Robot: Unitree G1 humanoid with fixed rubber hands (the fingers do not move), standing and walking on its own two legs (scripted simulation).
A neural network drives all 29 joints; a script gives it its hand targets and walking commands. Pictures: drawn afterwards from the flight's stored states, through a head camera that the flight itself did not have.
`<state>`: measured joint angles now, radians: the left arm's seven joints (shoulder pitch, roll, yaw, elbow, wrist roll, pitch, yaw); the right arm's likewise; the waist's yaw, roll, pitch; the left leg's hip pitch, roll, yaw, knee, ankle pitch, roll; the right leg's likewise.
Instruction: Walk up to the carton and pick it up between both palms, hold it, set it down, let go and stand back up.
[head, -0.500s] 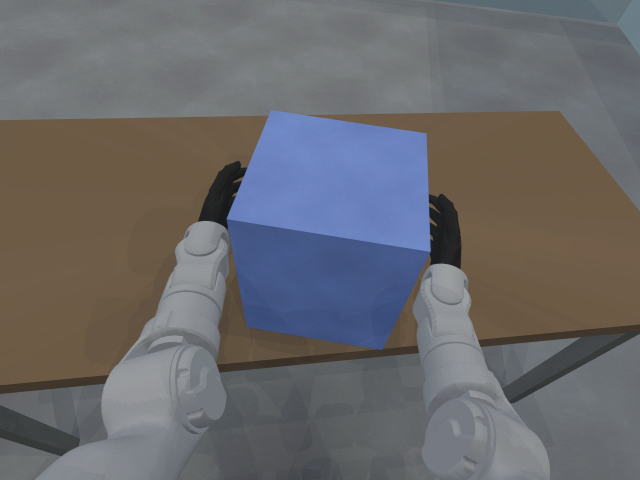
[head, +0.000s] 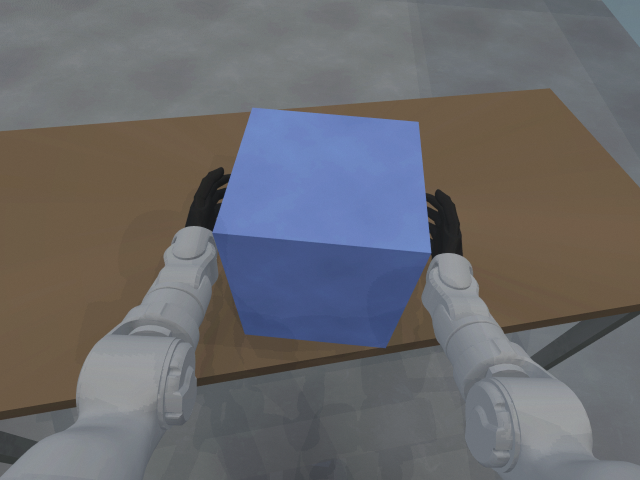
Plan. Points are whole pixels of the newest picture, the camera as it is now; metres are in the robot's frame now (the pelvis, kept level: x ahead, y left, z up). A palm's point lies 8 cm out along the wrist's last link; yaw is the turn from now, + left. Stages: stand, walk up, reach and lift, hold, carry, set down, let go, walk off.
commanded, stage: set down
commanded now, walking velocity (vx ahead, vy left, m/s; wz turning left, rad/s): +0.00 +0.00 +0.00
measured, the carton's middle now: (324, 237) +0.43 -0.01 +0.04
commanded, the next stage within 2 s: none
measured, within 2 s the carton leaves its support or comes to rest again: neither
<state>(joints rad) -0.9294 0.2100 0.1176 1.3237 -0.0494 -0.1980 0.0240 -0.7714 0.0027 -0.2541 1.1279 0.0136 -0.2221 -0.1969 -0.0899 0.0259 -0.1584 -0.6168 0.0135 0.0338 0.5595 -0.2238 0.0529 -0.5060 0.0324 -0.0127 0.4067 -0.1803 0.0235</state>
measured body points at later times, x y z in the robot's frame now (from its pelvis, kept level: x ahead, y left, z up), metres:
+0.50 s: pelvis -0.02 -0.01 +0.00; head +0.02 +0.02 +0.45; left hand +0.47 +0.18 +0.15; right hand +0.42 -0.20 +0.15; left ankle +0.02 +0.07 -0.73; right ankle +0.00 -0.14 -0.73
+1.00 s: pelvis -0.02 -0.02 +0.01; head +0.02 +0.01 +0.45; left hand +0.47 +0.19 +0.17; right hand +0.42 -0.20 +0.17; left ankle +0.01 +0.07 -0.73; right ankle +0.00 -0.14 -0.73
